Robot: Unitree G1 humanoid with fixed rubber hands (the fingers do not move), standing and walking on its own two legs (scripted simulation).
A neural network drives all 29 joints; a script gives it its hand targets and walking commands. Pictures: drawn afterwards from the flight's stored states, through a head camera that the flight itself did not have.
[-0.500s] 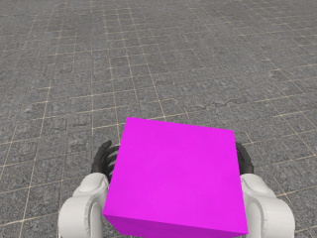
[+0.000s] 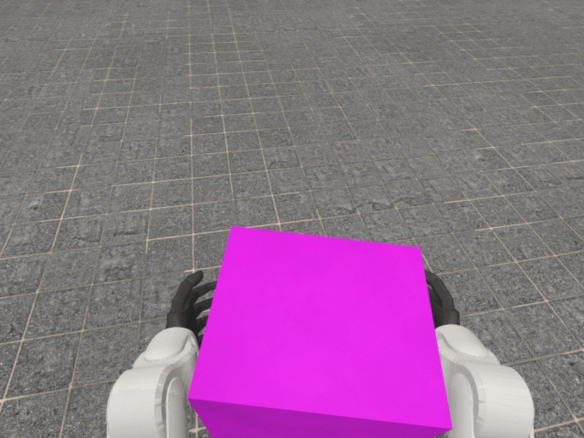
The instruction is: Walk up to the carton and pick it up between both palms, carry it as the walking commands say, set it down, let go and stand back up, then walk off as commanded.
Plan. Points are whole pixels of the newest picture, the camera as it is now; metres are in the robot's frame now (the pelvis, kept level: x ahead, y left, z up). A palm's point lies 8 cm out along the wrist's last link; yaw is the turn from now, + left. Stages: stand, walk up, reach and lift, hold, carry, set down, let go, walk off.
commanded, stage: carry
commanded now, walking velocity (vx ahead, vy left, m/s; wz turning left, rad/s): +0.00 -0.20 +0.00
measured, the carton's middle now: (307, 361) +0.21 +0.01 +0.03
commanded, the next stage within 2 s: none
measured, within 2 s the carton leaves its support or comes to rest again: neither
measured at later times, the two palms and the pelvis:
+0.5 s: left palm (320, 380) +0.17 +0.00 +0.08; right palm out of the picture +0.18 -0.30 +0.08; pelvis -0.05 -0.15 -0.01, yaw +0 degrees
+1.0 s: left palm out of the picture +0.11 -0.10 +0.10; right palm out of the picture +0.12 -0.40 +0.11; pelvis -0.11 -0.26 +0.02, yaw +1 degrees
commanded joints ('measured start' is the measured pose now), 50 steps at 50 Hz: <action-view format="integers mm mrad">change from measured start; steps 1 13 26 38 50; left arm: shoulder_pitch -529 -441 -471 -501 -437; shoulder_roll -822 -783 -752 -751 -735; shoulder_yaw -728 -655 -671 -679 -701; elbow -172 -150 -141 -189 -165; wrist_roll -292 -264 -273 -261 -277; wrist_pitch -50 -45 -24 -30 -18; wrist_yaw -128 -122 -126 -128 -99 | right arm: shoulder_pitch -418 -447 -420 -381 -309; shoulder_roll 810 781 758 779 712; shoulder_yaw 633 693 660 662 594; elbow -200 -254 -190 -206 -222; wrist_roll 249 277 244 251 250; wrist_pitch -32 1 6 -5 -2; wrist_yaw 144 141 127 122 123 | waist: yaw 2 -2 12 -26 -21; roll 181 -153 -145 -147 346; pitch -127 -196 -142 -208 -202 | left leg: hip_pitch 169 -98 -164 337 285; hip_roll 380 23 -4 -58 247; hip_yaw -312 -16 -18 134 -88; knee -272 187 256 -270 -181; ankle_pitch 494 -155 -221 -153 695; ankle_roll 116 -55 -58 45 51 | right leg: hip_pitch -109 323 231 109 32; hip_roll -115 -295 -319 -137 -39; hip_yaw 159 182 382 42 -8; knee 84 -329 -525 -576 -129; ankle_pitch -31 772 212 433 6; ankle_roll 42 -64 -36 332 87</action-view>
